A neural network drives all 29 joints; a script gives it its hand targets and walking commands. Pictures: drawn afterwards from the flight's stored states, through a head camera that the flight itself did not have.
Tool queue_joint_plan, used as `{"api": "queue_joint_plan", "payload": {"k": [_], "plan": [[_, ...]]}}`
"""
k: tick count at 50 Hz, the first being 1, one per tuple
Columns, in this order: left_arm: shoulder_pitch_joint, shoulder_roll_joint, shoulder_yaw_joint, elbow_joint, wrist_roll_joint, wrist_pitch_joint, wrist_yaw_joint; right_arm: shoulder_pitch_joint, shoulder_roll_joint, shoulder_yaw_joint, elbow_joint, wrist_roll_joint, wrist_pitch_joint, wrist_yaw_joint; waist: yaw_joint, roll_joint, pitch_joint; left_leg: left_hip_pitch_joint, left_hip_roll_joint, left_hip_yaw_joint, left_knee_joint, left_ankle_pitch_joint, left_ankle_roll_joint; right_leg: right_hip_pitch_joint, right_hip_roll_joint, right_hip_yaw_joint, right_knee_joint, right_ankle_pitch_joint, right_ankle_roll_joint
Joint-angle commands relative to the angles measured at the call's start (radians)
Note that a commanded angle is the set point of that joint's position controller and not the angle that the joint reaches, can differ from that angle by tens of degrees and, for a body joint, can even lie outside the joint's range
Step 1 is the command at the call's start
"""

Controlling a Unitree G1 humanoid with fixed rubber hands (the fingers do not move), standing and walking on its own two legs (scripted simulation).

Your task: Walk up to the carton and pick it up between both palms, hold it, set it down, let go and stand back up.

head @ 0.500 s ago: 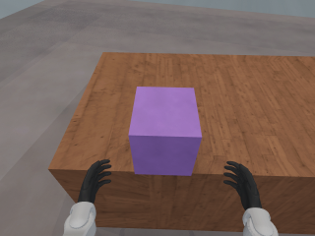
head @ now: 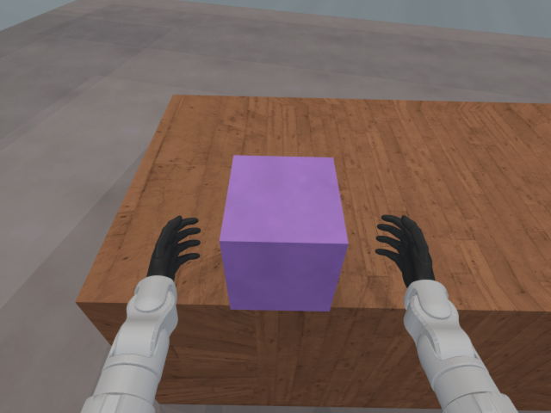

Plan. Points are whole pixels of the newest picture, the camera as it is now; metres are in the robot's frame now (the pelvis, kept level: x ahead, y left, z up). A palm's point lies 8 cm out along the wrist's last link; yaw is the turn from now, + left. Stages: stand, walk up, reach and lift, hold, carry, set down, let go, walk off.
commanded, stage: reach and lift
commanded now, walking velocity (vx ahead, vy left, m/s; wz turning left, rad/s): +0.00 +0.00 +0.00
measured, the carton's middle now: (281, 233) +0.43 +0.02 +0.00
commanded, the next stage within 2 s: none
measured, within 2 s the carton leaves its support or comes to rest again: neither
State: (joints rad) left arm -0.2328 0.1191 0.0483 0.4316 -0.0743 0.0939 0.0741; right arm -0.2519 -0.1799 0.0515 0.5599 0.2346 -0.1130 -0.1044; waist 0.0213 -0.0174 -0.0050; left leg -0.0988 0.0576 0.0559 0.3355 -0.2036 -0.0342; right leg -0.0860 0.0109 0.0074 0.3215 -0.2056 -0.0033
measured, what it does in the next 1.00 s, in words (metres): stands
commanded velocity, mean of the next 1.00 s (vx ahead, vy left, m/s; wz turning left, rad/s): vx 0.00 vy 0.00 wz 0.00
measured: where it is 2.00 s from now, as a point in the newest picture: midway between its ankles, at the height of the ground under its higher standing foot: outside the picture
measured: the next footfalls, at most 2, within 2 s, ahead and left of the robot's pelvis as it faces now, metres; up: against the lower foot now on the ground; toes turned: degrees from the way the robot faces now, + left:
none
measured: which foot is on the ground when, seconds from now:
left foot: down 0.00-1.00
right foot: down 0.00-1.00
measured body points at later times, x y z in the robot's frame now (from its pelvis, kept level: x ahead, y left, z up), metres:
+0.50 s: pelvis -0.01 +0.00 +0.00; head +0.01 +0.00 +0.45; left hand +0.38 +0.19 +0.10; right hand +0.40 -0.16 +0.11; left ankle -0.02 +0.14 -0.75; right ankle -0.02 -0.12 -0.75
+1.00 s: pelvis -0.01 +0.00 +0.00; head +0.02 +0.00 +0.45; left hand +0.44 +0.20 +0.15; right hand +0.47 -0.16 +0.15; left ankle -0.02 +0.14 -0.75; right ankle -0.02 -0.12 -0.75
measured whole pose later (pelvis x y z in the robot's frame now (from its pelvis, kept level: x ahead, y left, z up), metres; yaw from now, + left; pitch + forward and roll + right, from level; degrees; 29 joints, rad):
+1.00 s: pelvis -0.01 +0.00 +0.00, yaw +1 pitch +9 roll -1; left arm -1.01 0.21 0.06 1.05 -0.14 0.18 0.12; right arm -1.02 -0.27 0.06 1.15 0.33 0.08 -0.16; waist 0.04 0.01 -0.13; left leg -0.37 0.06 0.01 0.41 -0.20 -0.04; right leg -0.33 0.02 -0.01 0.36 -0.19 -0.01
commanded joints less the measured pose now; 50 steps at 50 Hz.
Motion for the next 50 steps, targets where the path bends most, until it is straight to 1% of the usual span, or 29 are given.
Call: {"api": "queue_joint_plan", "payload": {"k": [1,3,5,6,8,9,10,12,16,18,19,20,25,26,28,29,30,31,33,35,37,38,41,42,43,45,46,48,50], "plan": [[-0.295,0.054,0.047,-0.198,0.017,0.066,-0.014,-0.332,-0.1,-0.028,-0.167,0.012,0.021,-0.021,-0.003,0.012,-0.237,0.187,-0.066,0.011,0.022,0.381,-0.01,0.013,0.039,-0.004,-0.04,0.321,0.024],[-0.325,0.042,0.047,-0.192,0.026,0.107,-0.019,-0.362,-0.1,-0.023,-0.128,0.005,0.049,-0.026,-0.007,0.015,-0.201,0.188,-0.063,0.013,0.014,0.374,-0.011,0.01,0.041,-0.006,-0.051,0.301,0.022],[-0.372,0.041,0.057,-0.182,0.037,0.133,-0.023,-0.4,-0.089,-0.037,-0.125,0.002,0.074,-0.035,-0.005,0.018,-0.168,0.175,-0.06,0.014,0.007,0.338,-0.009,0.002,0.04,-0.003,-0.056,0.259,0.025],[-0.411,0.049,0.066,-0.191,0.035,0.142,-0.02,-0.436,-0.091,-0.044,-0.121,0.0,0.085,-0.038,-0.006,0.018,-0.177,0.152,-0.061,0.018,0.008,0.3,-0.006,0.002,0.037,-0.001,-0.053,0.237,0.026],[-0.454,0.039,0.064,-0.185,0.035,0.148,-0.01,-0.483,-0.088,-0.051,-0.111,0.003,0.093,-0.035,-0.009,0.034,-0.199,0.146,-0.06,0.015,0.003,0.281,-0.006,-0.016,0.039,-0.006,-0.051,0.211,0.019],[-0.485,0.043,0.069,-0.189,0.03,0.146,-0.003,-0.52,-0.086,-0.055,-0.122,0.0,0.097,-0.038,0.0,0.027,-0.228,0.133,-0.06,0.018,0.008,0.27,-0.003,-0.018,0.042,-0.007,-0.042,0.202,0.019],[-0.504,0.051,0.068,-0.18,0.035,0.146,0.001,-0.537,-0.079,-0.053,-0.115,0.004,0.1,-0.039,-0.001,0.036,-0.24,0.123,-0.062,0.02,0.004,0.256,0.001,-0.018,0.042,-0.005,-0.04,0.202,0.022],[-0.54,0.065,0.072,-0.175,0.027,0.147,0.009,-0.593,-0.099,-0.064,-0.132,0.005,0.104,-0.042,0.003,0.03,-0.303,0.122,-0.061,0.016,0.019,0.284,-0.001,-0.019,0.048,-0.011,-0.016,0.252,0.029],[-0.585,0.079,0.092,-0.158,0.03,0.168,0.012,-0.658,-0.115,-0.047,-0.102,0.026,0.115,-0.055,0.007,0.032,-0.394,0.141,-0.063,0.016,0.043,0.391,-0.011,0.009,0.06,-0.014,0.001,0.368,0.032],[-0.579,0.08,0.111,-0.138,0.044,0.185,0.01,-0.67,-0.115,-0.03,-0.083,0.029,0.126,-0.061,0.011,0.012,-0.396,0.136,-0.065,0.018,0.043,0.415,-0.009,0.021,0.062,-0.02,0.002,0.411,0.04],[-0.609,0.089,0.115,-0.126,0.041,0.192,0.008,-0.7,-0.129,-0.037,-0.072,0.031,0.131,-0.066,-0.001,0.015,-0.404,0.132,-0.067,0.019,0.047,0.415,-0.013,0.018,0.064,-0.02,0.001,0.416,0.042],[-0.646,0.091,0.118,-0.121,0.037,0.196,0.009,-0.731,-0.145,-0.047,-0.063,0.037,0.135,-0.069,0.002,0.023,-0.417,0.127,-0.068,0.02,0.052,0.41,-0.02,0.014,0.065,-0.016,0.001,0.4,0.038],[-0.795,0.099,0.086,-0.008,0.015,0.189,0.019,-0.862,-0.144,-0.049,0.038,0.032,0.165,-0.068,-0.012,0.005,-0.395,0.097,-0.063,0.015,0.049,0.291,-0.01,-0.047,0.065,-0.026,-0.008,0.289,0.041],[-0.833,0.107,0.08,0.041,0.006,0.183,0.021,-0.89,-0.146,-0.042,0.083,0.041,0.175,-0.066,-0.006,0.01,-0.399,0.074,-0.059,0.021,0.046,0.266,-0.008,-0.064,0.057,-0.022,-0.006,0.254,0.038],[-0.882,0.128,0.076,0.075,-0.008,0.164,0.03,-0.928,-0.146,-0.041,0.123,0.046,0.18,-0.061,0.002,0.009,-0.429,0.071,-0.062,0.01,0.053,0.26,-0.004,-0.073,0.057,-0.022,0.005,0.261,0.036],[-0.914,0.136,0.061,0.103,-0.017,0.154,0.034,-0.964,-0.154,-0.034,0.137,0.055,0.182,-0.058,-0.003,0.01,-0.452,0.064,-0.061,0.011,0.058,0.258,-0.006,-0.084,0.053,-0.025,0.006,0.262,0.038],[-0.932,0.143,0.067,0.127,-0.017,0.146,0.036,-0.978,-0.152,-0.032,0.162,0.06,0.183,-0.055,0.009,0.018,-0.475,0.068,-0.058,0.008,0.057,0.265,-0.005,-0.084,0.054,-0.026,0.013,0.273,0.036],[-0.954,0.152,0.063,0.158,-0.018,0.14,0.038,-1.004,-0.161,-0.036,0.18,0.061,0.182,-0.054,0.004,0.027,-0.49,0.061,-0.063,0.008,0.06,0.263,-0.006,-0.08,0.052,-0.028,0.016,0.28,0.038],[-0.986,0.159,0.067,0.194,-0.011,0.131,0.041,-1.042,-0.169,-0.03,0.21,0.079,0.177,-0.055,0.011,0.023,-0.521,0.067,-0.06,0.001,0.076,0.318,-0.011,-0.061,0.055,-0.027,0.021,0.338,0.035],[-0.988,0.177,0.08,0.26,-0.001,0.123,0.036,-1.058,-0.177,-0.016,0.264,0.08,0.173,-0.063,0.018,0.013,-0.502,0.041,-0.066,0.001,0.073,0.34,-0.012,-0.023,0.056,-0.024,0.026,0.393,0.046],[-1.027,0.187,0.088,0.284,-0.001,0.113,0.034,-1.091,-0.187,-0.013,0.287,0.092,0.168,-0.068,0.027,0.027,-0.517,0.019,-0.072,0.004,0.08,0.346,-0.015,-0.012,0.053,-0.018,0.034,0.416,0.049],[-1.046,0.188,0.085,0.301,0.003,0.107,0.037,-1.096,-0.193,-0.014,0.321,0.093,0.168,-0.066,0.022,0.029,-0.524,0.024,-0.066,0.0,0.083,0.349,-0.017,-0.018,0.054,-0.02,0.031,0.413,0.042],[-1.113,0.2,0.066,0.331,-0.018,0.089,0.041,-1.161,-0.197,-0.002,0.337,0.102,0.162,-0.063,0.027,0.017,-0.543,0.019,-0.067,-0.007,0.094,0.354,-0.022,-0.037,0.051,-0.019,0.034,0.413,0.048],[-1.135,0.203,0.062,0.339,-0.028,0.08,0.043,-1.169,-0.208,-0.004,0.345,0.102,0.16,-0.062,0.024,0.015,-0.562,0.012,-0.067,-0.005,0.1,0.35,-0.023,-0.056,0.049,-0.021,0.035,0.409,0.048],[-1.156,0.2,0.049,0.371,-0.041,0.073,0.046,-1.188,-0.209,-0.006,0.37,0.103,0.16,-0.062,0.009,0.017,-0.555,0.002,-0.064,-0.007,0.102,0.353,-0.026,-0.065,0.049,-0.025,0.034,0.406,0.049],[-1.195,0.21,0.038,0.415,-0.052,0.059,0.048,-1.226,-0.225,-0.017,0.406,0.095,0.161,-0.06,0.011,0.016,-0.573,-0.015,-0.064,-0.014,0.105,0.332,-0.023,-0.084,0.05,-0.025,0.041,0.378,0.044],[-1.207,0.21,0.024,0.445,-0.058,0.052,0.049,-1.23,-0.224,-0.019,0.43,0.092,0.161,-0.057,0.005,0.015,-0.578,-0.011,-0.064,-0.017,0.109,0.33,-0.026,-0.097,0.047,-0.029,0.042,0.385,0.042],[-1.217,0.202,0.008,0.499,-0.071,0.036,0.046,-1.244,-0.235,-0.027,0.472,0.086,0.156,-0.054,0.011,0.009,-0.604,-0.005,-0.056,-0.019,0.123,0.359,-0.029,-0.126,0.048,-0.035,0.045,0.399,0.039],[-1.226,0.2,0.004,0.532,-0.07,0.012,0.043,-1.243,-0.237,-0.026,0.49,0.086,0.139,-0.051,-0.002,0.01,-0.63,-0.002,-0.056,-0.025,0.137,0.393,-0.035,-0.126,0.051,-0.041,0.05,0.428,0.036]]}}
